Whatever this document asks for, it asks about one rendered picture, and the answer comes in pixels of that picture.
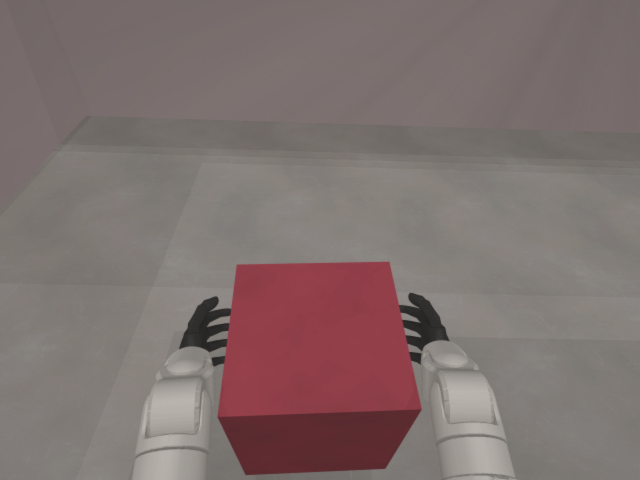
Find robot right forearm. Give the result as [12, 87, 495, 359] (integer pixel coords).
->
[421, 340, 518, 480]

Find robot left hand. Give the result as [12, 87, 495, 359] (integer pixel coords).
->
[179, 296, 231, 366]

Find robot right hand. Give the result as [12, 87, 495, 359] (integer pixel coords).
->
[399, 293, 449, 365]

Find robot left forearm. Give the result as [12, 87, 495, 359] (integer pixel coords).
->
[132, 346, 215, 480]

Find carton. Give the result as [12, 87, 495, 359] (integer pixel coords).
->
[218, 262, 422, 475]

